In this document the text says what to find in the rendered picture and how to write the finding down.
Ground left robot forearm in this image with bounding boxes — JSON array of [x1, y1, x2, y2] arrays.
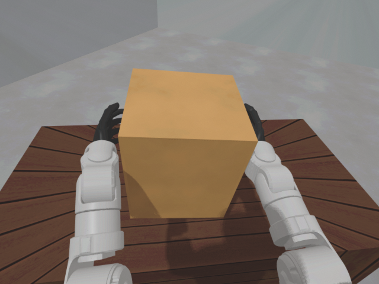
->
[[64, 140, 124, 284]]

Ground pedestal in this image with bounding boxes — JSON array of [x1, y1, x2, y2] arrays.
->
[[0, 119, 379, 284]]

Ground right robot forearm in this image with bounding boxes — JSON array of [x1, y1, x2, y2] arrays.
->
[[245, 141, 352, 284]]

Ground carton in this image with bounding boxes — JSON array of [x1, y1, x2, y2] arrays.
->
[[118, 68, 258, 218]]

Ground right robot hand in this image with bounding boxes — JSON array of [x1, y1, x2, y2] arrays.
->
[[244, 103, 265, 141]]

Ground left robot hand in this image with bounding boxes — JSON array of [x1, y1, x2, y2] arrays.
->
[[93, 102, 124, 144]]

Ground right robot upper arm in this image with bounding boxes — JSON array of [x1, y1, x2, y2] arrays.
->
[[277, 245, 351, 284]]

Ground left robot upper arm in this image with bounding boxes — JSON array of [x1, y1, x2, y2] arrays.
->
[[66, 263, 133, 284]]

